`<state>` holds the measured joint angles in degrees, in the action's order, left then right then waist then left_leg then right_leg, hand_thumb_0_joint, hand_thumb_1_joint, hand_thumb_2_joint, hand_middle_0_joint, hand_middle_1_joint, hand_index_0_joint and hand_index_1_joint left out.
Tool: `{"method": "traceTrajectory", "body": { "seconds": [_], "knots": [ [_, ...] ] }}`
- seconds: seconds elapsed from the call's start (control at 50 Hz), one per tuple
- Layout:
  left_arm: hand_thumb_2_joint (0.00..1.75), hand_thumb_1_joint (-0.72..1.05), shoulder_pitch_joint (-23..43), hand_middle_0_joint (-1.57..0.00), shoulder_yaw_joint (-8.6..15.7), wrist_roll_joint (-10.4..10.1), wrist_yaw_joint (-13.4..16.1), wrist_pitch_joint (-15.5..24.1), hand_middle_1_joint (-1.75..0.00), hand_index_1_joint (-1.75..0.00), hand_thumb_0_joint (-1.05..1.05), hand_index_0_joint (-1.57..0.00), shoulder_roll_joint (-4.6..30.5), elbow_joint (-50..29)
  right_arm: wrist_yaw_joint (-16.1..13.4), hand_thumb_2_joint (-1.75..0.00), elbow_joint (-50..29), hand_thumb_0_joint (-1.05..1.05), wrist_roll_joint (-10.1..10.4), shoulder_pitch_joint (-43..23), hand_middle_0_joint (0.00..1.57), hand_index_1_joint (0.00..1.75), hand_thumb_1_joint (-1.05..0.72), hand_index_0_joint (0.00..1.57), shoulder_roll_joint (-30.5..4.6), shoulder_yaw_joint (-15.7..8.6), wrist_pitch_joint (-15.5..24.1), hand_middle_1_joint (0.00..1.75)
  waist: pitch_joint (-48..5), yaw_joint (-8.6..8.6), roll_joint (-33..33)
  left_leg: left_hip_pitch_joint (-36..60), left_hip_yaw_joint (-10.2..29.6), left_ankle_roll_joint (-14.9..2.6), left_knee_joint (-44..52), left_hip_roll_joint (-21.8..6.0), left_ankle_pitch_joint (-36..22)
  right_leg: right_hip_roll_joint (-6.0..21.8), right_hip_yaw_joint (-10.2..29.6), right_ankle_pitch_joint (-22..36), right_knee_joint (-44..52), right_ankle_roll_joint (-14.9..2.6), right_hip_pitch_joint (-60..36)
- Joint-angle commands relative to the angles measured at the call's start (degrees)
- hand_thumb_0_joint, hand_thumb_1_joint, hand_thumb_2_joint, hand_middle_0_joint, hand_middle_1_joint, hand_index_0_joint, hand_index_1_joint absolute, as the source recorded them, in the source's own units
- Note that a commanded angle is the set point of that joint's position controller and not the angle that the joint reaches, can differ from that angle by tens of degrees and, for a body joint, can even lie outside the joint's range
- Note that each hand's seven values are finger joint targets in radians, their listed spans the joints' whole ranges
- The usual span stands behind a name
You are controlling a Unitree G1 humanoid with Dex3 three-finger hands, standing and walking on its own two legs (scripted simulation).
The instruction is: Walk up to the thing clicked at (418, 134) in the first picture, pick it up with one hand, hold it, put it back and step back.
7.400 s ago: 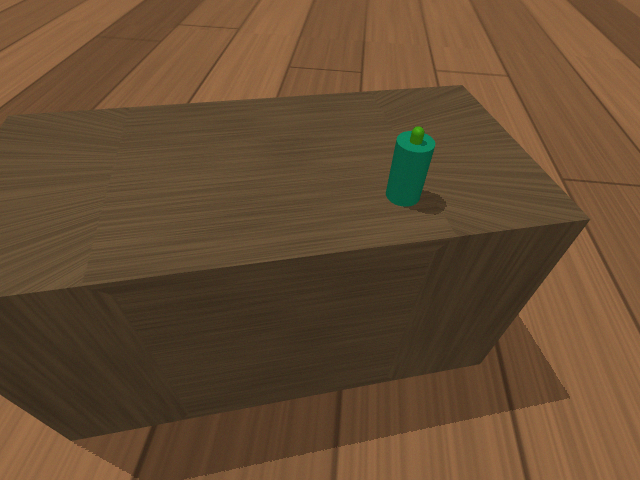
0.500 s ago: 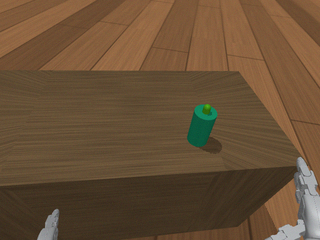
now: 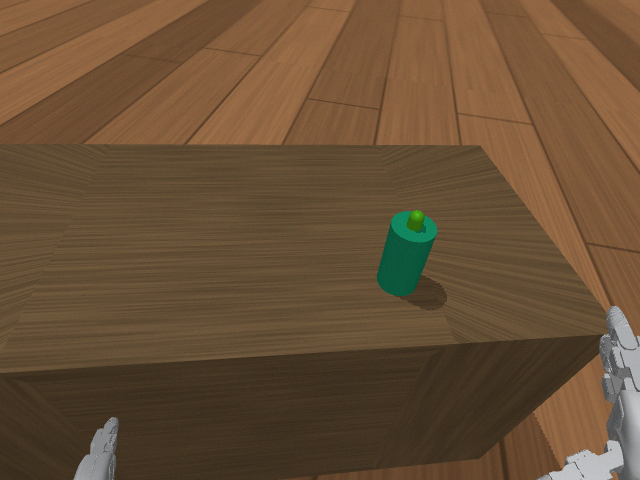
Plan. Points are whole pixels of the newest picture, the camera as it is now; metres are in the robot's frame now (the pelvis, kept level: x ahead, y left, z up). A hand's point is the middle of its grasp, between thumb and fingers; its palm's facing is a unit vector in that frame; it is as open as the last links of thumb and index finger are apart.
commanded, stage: go down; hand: right
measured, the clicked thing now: (406, 249) +0.50 -0.16 +0.01
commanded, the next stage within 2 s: none
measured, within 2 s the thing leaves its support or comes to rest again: neither
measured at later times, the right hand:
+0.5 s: hand (569, 310) +0.30 -0.30 +0.11, palm faces +0.11 +0.99 -0.07, open 17.7 cm
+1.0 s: hand (568, 273) +0.36 -0.33 +0.11, palm faces +0.08 +1.00 +0.00, open 17.5 cm
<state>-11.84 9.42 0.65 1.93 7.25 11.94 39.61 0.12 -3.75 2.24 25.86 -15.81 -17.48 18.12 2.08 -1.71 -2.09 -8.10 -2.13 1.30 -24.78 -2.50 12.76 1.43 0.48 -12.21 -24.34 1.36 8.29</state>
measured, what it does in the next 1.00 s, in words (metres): stands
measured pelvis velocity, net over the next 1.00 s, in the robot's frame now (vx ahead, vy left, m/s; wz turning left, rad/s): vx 0.01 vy -0.01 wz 0.01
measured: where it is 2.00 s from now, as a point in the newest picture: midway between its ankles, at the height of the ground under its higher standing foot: outside the picture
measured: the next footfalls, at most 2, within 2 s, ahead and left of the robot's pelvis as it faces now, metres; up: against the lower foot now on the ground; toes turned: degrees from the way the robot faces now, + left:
none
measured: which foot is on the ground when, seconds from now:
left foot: down 0.00-1.00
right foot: down 0.00-1.00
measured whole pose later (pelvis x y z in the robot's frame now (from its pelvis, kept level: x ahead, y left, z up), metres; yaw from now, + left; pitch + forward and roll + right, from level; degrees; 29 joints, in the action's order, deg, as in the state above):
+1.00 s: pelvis +0.01 -0.01 -0.01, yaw +1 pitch +6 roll +1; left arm -12.1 -1.5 -1.4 10.3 11.4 14.1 39.4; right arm 33.4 49.5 17.2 -23.1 -37.1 -31.3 10.4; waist -2.5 2.8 0.4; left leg -21.0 -1.5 1.8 -30.2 -1.8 14.7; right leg 2.2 0.2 -16.3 -33.3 0.8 22.6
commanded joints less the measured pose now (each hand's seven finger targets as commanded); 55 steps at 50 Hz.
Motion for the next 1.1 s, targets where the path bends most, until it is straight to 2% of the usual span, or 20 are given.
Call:
{"method": "traceTrajectory", "body": {
  "seconds": [0.0,0.04,0.06,0.16,0.18,0.22,0.26,0.3,0.34,0.38,0.42,0.48,0.54,0.68,0.76,0.82,0.94,1.0,1.04,1.08],
  "knots": [
    [0.04,-0.54,8.3,-0.05,1.4,-0.3,1.1,2.5,-0.04,-0.05,0.00,-0.04,7.4,-6.2,1.3,-0.03,-9.0,0.00,2.6,-13.2,0.04,0.05,0.61,0.05,-12.6,-8.4,4.2,0.05,-2.7,1.06,0.5,-3.5,-1.3,-0.91,5.1,2.2,-0.7,-2.1,-1.3,0.2,3.8,-2.17,1.2],
    [0.04,-0.55,10.5,-0.05,-1.8,-0.7,1.4,2.5,-0.04,-0.05,0.00,-0.04,4.9,-6.1,3.1,-0.03,-7.4,0.00,3.7,-17.4,0.04,0.05,0.60,0.05,-13.7,-8.7,4.2,0.05,-2.2,1.02,0.8,-4.6,-0.3,-0.81,6.2,1.7,2.5,-2.5,-1.4,-2.0,3.6,-2.26,1.7],
    [0.04,-0.55,10.3,-0.05,-0.8,-0.8,2.1,2.7,-0.04,-0.05,0.00,-0.04,6.6,-7.0,4.3,-0.03,-5.7,0.00,4.4,-19.5,0.03,0.05,0.61,0.04,-13.8,-8.3,4.0,0.05,-4.5,1.95,1.5,-3.8,-0.3,-0.79,5.7,1.8,0.9,-2.3,-1.2,-1.1,3.6,-2.28,0.9],
    [0.03,-0.54,8.7,-0.05,-3.3,-1.7,4.6,2.4,-0.04,-0.04,0.00,-0.05,7.3,-5.0,11.6,-0.03,4.9,0.00,8.9,-29.8,0.04,0.05,0.58,0.05,-19.8,-11.9,1.5,0.05,-8.3,1.94,0.0,-2.2,0.0,-0.56,4.1,1.3,-5.3,-2.5,-0.6,3.7,2.5,-2.31,0.0],
    [0.04,-0.55,9.0,-0.05,-1.4,-1.8,5.4,2.5,-0.04,-0.04,0.00,-0.05,9.9,-5.8,13.2,-0.03,7.5,0.00,9.7,-32.9,0.04,0.05,0.58,0.05,-21.7,-12.7,0.8,0.05,-10.1,2.94,0.8,-2.6,0.1,-0.55,3.9,1.3,-6.2,-2.3,-0.4,4.4,2.4,-2.41,-1.0],
    [0.03,-0.54,7.0,-0.05,-0.1,-1.8,6.3,2.7,-0.04,-0.04,0.00,-0.05,12.0,-5.1,16.1,-0.02,12.4,0.00,11.4,-35.7,0.05,0.05,0.58,0.05,-24.2,-14.2,-0.8,0.05,-10.9,2.85,0.4,-2.3,-0.3,-0.57,3.5,1.1,-7.4,-2.4,-0.3,5.2,2.2,-2.45,-1.0],
    [0.04,-0.55,7.1,-0.05,-2.5,-2.5,6.3,3.1,-0.04,-0.04,0.00,-0.04,9.8,-5.7,18.7,-0.02,13.8,0.00,12.9,-39.7,0.05,0.05,0.58,0.05,-26.1,-15.2,-1.6,0.05,-9.8,1.64,-1.7,-2.8,-0.8,-0.97,3.0,1.4,-6.6,-2.3,-0.2,4.7,2.9,-2.13,0.1],
    [0.04,-0.55,6.4,-0.05,-5.6,-2.9,6.2,3.3,-0.04,-0.04,0.00,-0.04,6.5,-4.3,21.6,-0.02,18.8,0.00,14.2,-41.0,0.04,0.05,0.61,0.05,-25.2,-14.0,-2.6,0.05,-9.0,1.60,-2.2,-3.8,-0.9,-1.25,2.6,1.7,-5.9,-2.1,-0.2,4.3,2.7,-2.10,1.3],
    [0.04,-0.55,7.1,-0.04,-7.0,-3.1,6.3,3.9,-0.04,-0.04,0.00,-0.04,6.2,-2.4,24.1,-0.02,22.4,0.00,15.3,-42.9,0.04,0.05,0.61,0.04,-26.6,-14.3,-3.5,0.05,-9.1,1.28,-1.9,-4.5,-1.1,-1.35,2.2,1.9,-5.6,-1.8,-0.1,3.9,2.4,-2.23,2.8],
    [0.04,-0.55,8.9,-0.04,-6.8,-3.0,6.7,4.4,-0.04,-0.04,0.00,-0.04,8.3,-3.8,26.4,-0.02,25.2,0.00,16.2,-46.0,0.04,0.05,0.61,0.04,-29.4,-15.1,-3.9,0.05,-10.4,1.62,-2.6,-5.0,-1.1,-1.57,1.7,2.0,-5.5,-1.6,0.1,3.6,2.0,-2.27,3.5],
    [0.04,-0.55,9.1,-0.05,-4.6,-2.7,7.2,4.9,-0.04,-0.05,0.00,-0.04,11.3,-4.5,28.1,-0.03,25.9,0.00,17.1,-50.0,0.03,0.06,0.61,0.04,-30.7,-15.5,-3.7,0.06,-13.9,2.24,-2.3,-4.7,-0.9,-1.66,0.9,2.1,-7.1,-1.2,0.4,5.3,1.0,-2.21,2.5],
    [0.05,-0.56,10.0,-0.05,-6.7,-2.9,7.7,5.6,-0.05,-0.05,0.00,-0.04,10.6,-7.9,30.0,-0.03,29.2,0.00,18.0,-53.3,0.04,0.05,0.61,0.04,-32.6,-16.5,-3.5,0.05,-17.5,1.83,0.3,-3.1,-0.7,-1.32,0.2,1.9,-10.5,-1.5,0.6,8.6,-0.6,-2.54,1.6],
    [0.05,-0.55,8.1,-0.05,-5.9,-2.9,8.6,5.5,-0.05,-0.05,0.00,-0.04,12.1,-7.1,31.4,-0.03,31.8,0.00,18.3,-57.0,0.04,0.05,0.60,0.05,-35.2,-17.3,-3.4,0.05,-18.2,2.21,-1.7,-4.3,-0.4,-1.48,-0.3,2.0,-10.2,-1.3,0.5,8.6,-0.9,-2.42,1.5],
    [0.05,-0.55,5.9,-0.05,-8.6,-2.5,9.2,6.4,-0.05,-0.05,0.00,-0.05,9.6,-5.8,33.5,-0.02,35.6,0.00,17.3,-63.7,0.05,0.05,0.57,0.05,-38.9,-16.8,-3.8,0.05,-15.6,3.17,-4.9,-7.1,0.3,-1.65,-0.2,2.1,-5.9,-1.4,0.4,3.0,-1.2,-2.33,5.3],
    [0.05,-0.55,3.3,-0.05,-5.8,-2.2,9.7,6.9,-0.05,-0.05,0.00,-0.05,13.2,-6.8,34.0,-0.02,38.6,0.00,17.3,-66.3,0.06,0.04,0.55,0.05,-39.7,-16.8,-4.3,0.04,-17.9,4.90,-4.4,-9.3,-0.2,-1.74,-1.2,2.8,-7.3,-0.6,0.8,5.1,-2.3,-1.89,3.7],
    [0.06,-0.56,3.7,-0.05,-7.9,-2.1,9.3,7.1,-0.05,-0.06,0.00,-0.05,10.5,-7.3,33.7,-0.03,40.9,0.00,17.1,-65.8,0.06,0.04,0.53,0.06,-39.9,-17.2,-4.6,0.04,-20.2,3.83,-5.1,-8.3,-0.3,-1.83,-2.3,2.7,-10.8,-0.8,0.9,10.4,-4.0,-1.67,3.8],
    [0.06,-0.56,5.4,-0.05,-7.0,-2.0,9.2,7.2,-0.06,-0.06,0.00,-0.05,12.0,-9.0,33.4,-0.02,41.4,0.00,16.4,-66.2,0.07,0.04,0.49,0.06,-41.9,-17.9,-4.1,0.04,-21.9,3.24,-4.6,-7.8,0.1,-1.72,-3.4,2.5,-12.0,-1.1,0.8,11.1,-5.5,-1.95,5.2],
    [0.06,-0.56,3.0,-0.05,-8.5,-2.1,9.0,6.8,-0.06,-0.06,0.00,-0.05,10.3,-7.6,33.5,-0.02,42.6,0.00,16.6,-65.1,0.07,0.03,0.47,0.07,-41.8,-18.2,-4.1,0.04,-23.4,2.93,-5.0,-8.2,-0.4,-1.95,-4.3,2.9,-13.9,-0.6,1.1,16.3,-6.7,-1.53,4.0],
    [0.06,-0.55,3.5,-0.05,-6.8,-2.1,9.2,6.6,-0.06,-0.06,0.00,-0.05,12.4,-8.6,33.5,-0.02,42.4,0.00,16.9,-66.8,0.07,0.04,0.47,0.06,-42.4,-18.5,-3.8,0.04,-23.5,3.70,-4.8,-9.1,-0.4,-2.00,-4.6,3.0,-13.5,-0.3,1.3,17.1,-7.2,-1.50,3.6],
    [0.06,-0.56,3.2,-0.05,-7.8,-2.0,9.1,6.5,-0.05,-0.06,0.00,-0.05,11.6,-7.6,33.5,-0.02,42.3,0.00,16.5,-67.1,0.08,0.03,0.45,0.07,-42.3,-18.0,-3.8,0.03,-24.0,3.49,-5.7,-9.9,-0.6,-2.22,-5.0,3.2,-13.6,0.0,1.6,19.8,-7.6,-1.25,3.0]
  ]
}}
